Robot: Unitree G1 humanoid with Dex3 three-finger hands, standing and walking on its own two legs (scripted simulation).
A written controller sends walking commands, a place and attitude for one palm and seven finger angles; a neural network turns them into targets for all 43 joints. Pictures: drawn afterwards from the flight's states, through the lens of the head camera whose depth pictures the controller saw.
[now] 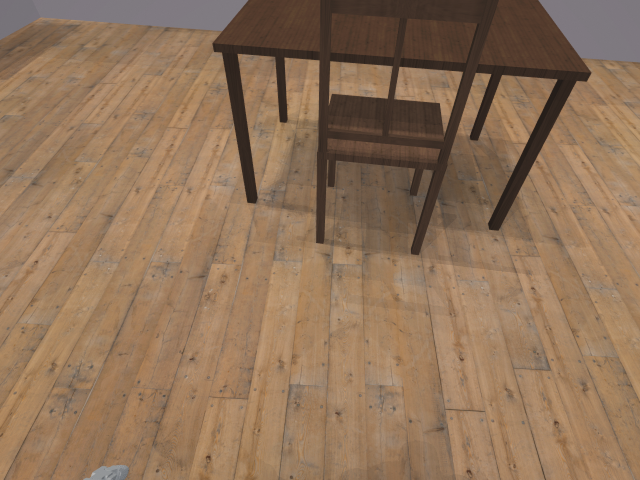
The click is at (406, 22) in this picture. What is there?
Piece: chair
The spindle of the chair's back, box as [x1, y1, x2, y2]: [382, 18, 406, 136]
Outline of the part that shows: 406,18 400,18 382,132 382,135 387,136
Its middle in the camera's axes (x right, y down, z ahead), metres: +0.21 -0.45 +1.11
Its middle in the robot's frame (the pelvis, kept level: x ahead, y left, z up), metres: +1.14 -0.15 -0.04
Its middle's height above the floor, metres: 0.73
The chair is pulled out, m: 0.00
